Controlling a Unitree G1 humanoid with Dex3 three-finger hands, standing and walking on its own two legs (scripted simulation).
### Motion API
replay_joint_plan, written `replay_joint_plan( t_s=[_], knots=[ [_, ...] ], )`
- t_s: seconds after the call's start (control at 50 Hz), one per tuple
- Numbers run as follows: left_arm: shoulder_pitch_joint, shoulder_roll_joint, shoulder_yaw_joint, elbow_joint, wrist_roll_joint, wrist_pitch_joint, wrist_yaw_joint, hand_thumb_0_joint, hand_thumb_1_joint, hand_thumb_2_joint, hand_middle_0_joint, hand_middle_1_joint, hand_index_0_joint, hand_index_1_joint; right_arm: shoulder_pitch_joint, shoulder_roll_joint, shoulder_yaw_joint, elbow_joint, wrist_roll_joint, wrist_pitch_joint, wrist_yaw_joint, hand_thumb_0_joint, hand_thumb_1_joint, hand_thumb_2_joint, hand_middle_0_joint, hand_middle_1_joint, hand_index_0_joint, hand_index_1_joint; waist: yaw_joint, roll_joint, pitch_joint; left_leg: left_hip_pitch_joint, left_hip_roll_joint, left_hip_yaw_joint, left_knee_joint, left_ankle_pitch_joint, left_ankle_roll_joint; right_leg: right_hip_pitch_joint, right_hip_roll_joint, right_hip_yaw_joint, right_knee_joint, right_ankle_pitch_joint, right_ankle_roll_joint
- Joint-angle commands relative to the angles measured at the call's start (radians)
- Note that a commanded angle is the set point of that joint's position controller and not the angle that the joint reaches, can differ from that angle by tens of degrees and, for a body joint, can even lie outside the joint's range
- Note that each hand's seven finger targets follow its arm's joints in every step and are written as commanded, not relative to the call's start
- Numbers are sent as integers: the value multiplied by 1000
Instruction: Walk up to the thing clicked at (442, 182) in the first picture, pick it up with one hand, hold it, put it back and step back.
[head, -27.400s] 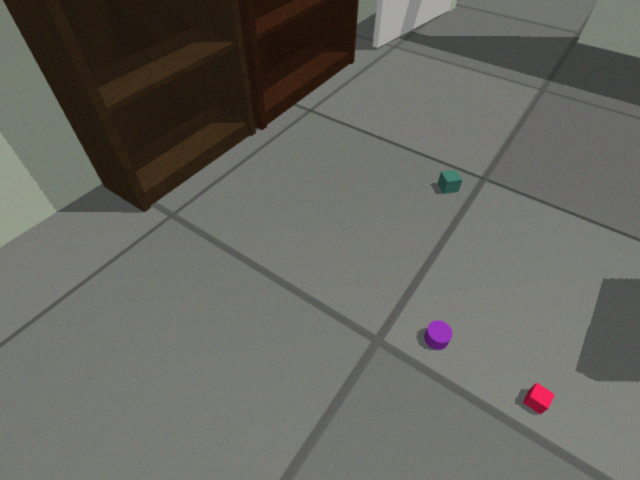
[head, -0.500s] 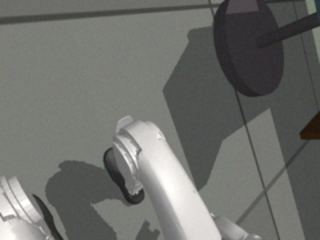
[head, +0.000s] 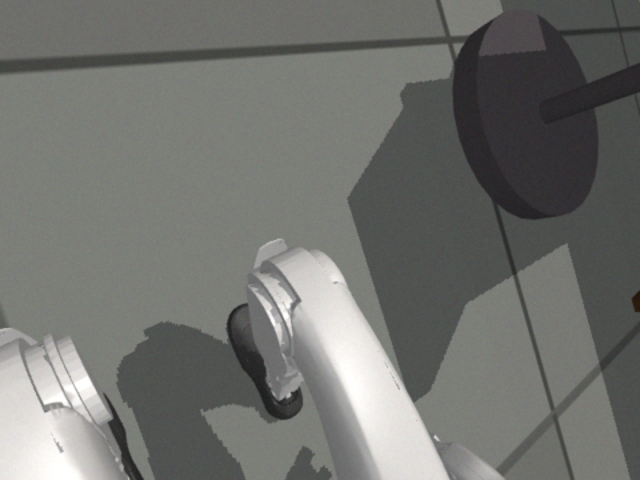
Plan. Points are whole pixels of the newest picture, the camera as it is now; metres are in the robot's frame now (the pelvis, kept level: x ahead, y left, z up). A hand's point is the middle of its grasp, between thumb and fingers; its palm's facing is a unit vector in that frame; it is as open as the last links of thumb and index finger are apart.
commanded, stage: settle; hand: left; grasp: from above
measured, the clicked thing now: out of the picture +0.45 +0.39 -0.27
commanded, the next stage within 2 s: lift in 0.36 s
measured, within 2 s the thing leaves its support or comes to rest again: neither
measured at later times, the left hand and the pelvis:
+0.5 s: hand out of the picture +0.43 +0.38 -0.15, palm faces -0.18 -0.37 -0.91, open 10.0 cm; pelvis +0.00 -0.01 +0.00, yaw +5 degrees
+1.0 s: hand out of the picture +0.38 +0.37 -0.02, palm faces -0.19 -0.36 -0.91, open 9.9 cm; pelvis +0.01 -0.01 +0.07, yaw +10 degrees
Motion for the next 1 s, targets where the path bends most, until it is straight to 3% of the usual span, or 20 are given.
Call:
replay_joint_plan(
  t_s=[0.0, 0.04, 0.08, 0.1, 0.2, 0.32, 0.38, 0.44, 0.46, 0.5, 0.54, 0.58, 0.62, 0.66, 0.7, 0.72, 0.78, 0.86, 0.9, 0.98],
  knots=[
    [-214, 200, -28, -227, 14, 42, 17, 0, 602, 627, -909, -711, -974, -646, 243, -305, -130, 52, 24, 16, -4, 0, -893, -896, 200, 300, 200, 300, 9, 688, -798, 608, 40, 109, -287, 286, -17, 350, 18, -92, -159, 285, -93],
    [-193, 142, -46, -203, -3, 55, -2, 0, 595, 649, -912, -719, -971, -659, 223, -298, -149, 54, 35, 17, -8, 0, -893, -896, 200, 300, 200, 300, 23, 652, -771, 555, 34, 119, -294, 241, -12, 320, 22, -84, -167, 253, -94],
    [-179, 97, -72, -214, -1, 64, -38, 0, 558, 648, -894, -690, -944, -638, 245, -282, -164, 71, 39, 21, -8, 0, -891, -894, 200, 300, 200, 300, 10, 599, -745, 503, 27, 132, -272, 233, 1, 312, 24, -67, -179, 251, -89],
    [-171, 116, -59, -194, 2, 64, -44, 0, 560, 670, -900, -695, -946, -649, 260, -278, -167, 91, 40, 28, -11, 0, -891, -894, 200, 300, 200, 300, 17, 560, -747, 459, 25, 141, -260, 225, 8, 329, 25, -56, -183, 250, -85],
    [-198, 25, -98, -208, 5, 51, -92, 0, 631, 692, -923, -740, -985, -678, 264, -251, -187, 114, 46, 30, -20, 0, -886, -893, 200, 300, 200, 300, 22, 505, -731, 439, 9, 137, -289, 153, 10, 251, 13, -47, -182, 163, -88],
    [-300, 52, -90, -289, 34, 40, -96, 0, 687, 716, -972, -757, -1030, -698, 230, -259, -215, 90, 57, 34, -48, 0, -885, -893, 200, 300, 200, 300, 54, 509, -807, 489, -4, 155, -306, 103, 9, 232, 3, -22, -184, 103, -94],
    [-287, 58, -87, -266, 38, 46, -93, 0, 647, 698, -982, -688, -1021, -649, 215, -242, -220, 102, 55, 38, -67, 0, -887, -894, 200, 300, 200, 300, 69, 497, -806, 474, -11, 178, -318, 64, 10, 238, 5, -1, -205, 51, -95],
    [-283, 55, -66, -271, 30, 57, -85, 0, 628, 696, -1027, -674, -1046, -656, 229, -223, -224, 107, 54, 45, -76, 0, -906, -910, 200, 300, 200, 300, 92, 479, -887, 467, -12, 208, -299, 125, 17, 295, 2, 16, -215, 104, -89],
    [-276, 53, -62, -268, 25, 63, -87, 0, 609, 664, -947, -729, -966, -658, 229, -220, -230, 112, 54, 49, -79, 0, -880, -890, 201, 300, 200, 300, 101, 479, -908, 467, -12, 212, -303, 142, 16, 311, 0, 20, -214, 119, -89],
    [-251, 49, -43, -295, 17, 74, -87, 0, 641, 662, -983, -684, -1018, -647, 236, -211, -237, 110, 65, 58, -81, 0, -901, -905, 200, 300, 200, 300, 127, 489, -966, 482, -13, 222, -301, 188, 20, 331, -6, 21, -208, 172, -88],
    [-230, 17, -55, -301, 12, 89, -101, 0, 661, 661, -1006, -669, -1039, -634, 242, -200, -251, 115, 73, 68, -83, 0, -901, -905, 200, 300, 200, 300, 136, 488, -997, 510, -11, 230, -314, 219, 17, 370, -5, 23, -210, 210, -90],
    [-244, 45, -46, -343, 11, 103, -124, 0, 686, 632, -1020, -661, -1058, -621, 242, -193, -267, 115, 84, 83, -86, 0, -902, -905, 200, 300, 200, 300, 148, 472, -1027, 527, -11, 236, -322, 245, 23, 403, -5, 35, -230, 238, -88],
    [-232, 4, -52, -405, -2, 107, -144, 0, 670, 647, -1023, -639, -1053, -608, 241, -180, -282, 110, 98, 96, -84, 0, -901, -905, 200, 300, 200, 300, 169, 500, -1074, 547, -16, 245, -333, 263, 23, 412, -12, 42, -233, 253, -92],
    [-191, -40, -82, -395, 6, 108, -172, 0, 667, 633, -1019, -630, -1051, -597, 239, -171, -294, 118, 106, 106, -84, 0, -900, -905, 200, 300, 200, 300, 163, 471, -1047, 553, -16, 243, -350, 258, 25, 397, -12, 38, -241, 243, -95],
    [-184, -9, -70, -446, 24, 106, -194, 0, 675, 605, -1022, -605, -1056, -570, 244, -173, -308, 113, 118, 120, -88, 0, -900, -905, 200, 300, 200, 300, 190, 462, -1068, 575, -19, 250, -366, 276, 27, 412, -16, 44, -255, 259, -97],
    [-174, -37, -83, -444, 24, 107, -208, 0, 703, 598, -1032, -608, -1074, -565, 243, -165, -315, 109, 121, 126, -90, 0, -898, -904, 200, 300, 200, 300, 184, 453, -1056, 577, -20, 249, -380, 268, 28, 414, -17, 48, -267, 249, -96],
    [-121, -117, -109, -456, 7, 114, -226, 0, 732, 610, -1056, -623, -1098, -580, 241, -160, -335, 103, 133, 142, -96, 0, -898, -904, 200, 300, 200, 300, 195, 406, -1039, 592, -24, 251, -424, 237, 31, 413, -22, 51, -315, 215, -97],
    [-105, -125, -122, -542, -6, 120, -250, 0, 744, 598, -1069, -619, -1111, -576, 218, -147, -352, 85, 145, 154, -117, 0, -900, -904, 200, 300, 200, 300, 213, 370, -1032, 621, -31, 250, -495, 173, 34, 448, -23, 65, -394, 133, -96],
    [-73, -194, -145, -567, -23, 129, -259, 0, 738, 622, -1066, -632, -1105, -592, 210, -137, -359, 79, 152, 156, -127, 0, -899, -904, 200, 300, 200, 300, 210, 359, -1026, 662, -32, 242, -536, 160, 30, 456, -27, 63, -423, 121, -95],
    [-33, -201, -160, -651, -28, 146, -274, 0, 744, 604, -1069, -626, -1110, -584, 179, -128, -364, 63, 171, 165, -159, 0, -901, -904, 200, 300, 200, 300, 227, 324, -1029, 727, -31, 234, -612, 120, 30, 505, -26, 75, -500, 81, -94]
  ],
)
